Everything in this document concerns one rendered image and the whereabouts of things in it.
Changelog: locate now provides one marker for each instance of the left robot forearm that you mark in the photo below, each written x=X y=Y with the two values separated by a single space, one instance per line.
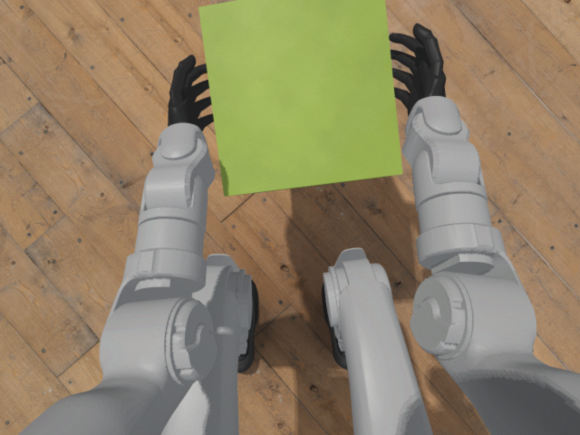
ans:
x=168 y=259

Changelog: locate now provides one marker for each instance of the right robot forearm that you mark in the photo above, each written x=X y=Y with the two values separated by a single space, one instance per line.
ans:
x=456 y=234

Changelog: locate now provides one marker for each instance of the left robot upper arm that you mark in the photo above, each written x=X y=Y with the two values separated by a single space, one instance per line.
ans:
x=151 y=353

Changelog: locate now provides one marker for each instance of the carton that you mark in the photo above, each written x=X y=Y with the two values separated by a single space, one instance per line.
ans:
x=302 y=92

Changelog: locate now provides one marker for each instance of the right robot upper arm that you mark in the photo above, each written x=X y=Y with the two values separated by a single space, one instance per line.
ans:
x=482 y=331

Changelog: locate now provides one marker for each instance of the robot right thigh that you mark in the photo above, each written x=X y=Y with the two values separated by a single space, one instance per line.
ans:
x=385 y=395

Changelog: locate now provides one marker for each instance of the robot left hand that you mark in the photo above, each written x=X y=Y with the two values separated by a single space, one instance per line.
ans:
x=182 y=105

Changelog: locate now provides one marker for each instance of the left robot shin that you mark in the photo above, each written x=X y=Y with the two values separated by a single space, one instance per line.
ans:
x=226 y=260

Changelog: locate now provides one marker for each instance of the robot right hand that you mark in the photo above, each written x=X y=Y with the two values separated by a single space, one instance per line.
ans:
x=428 y=78

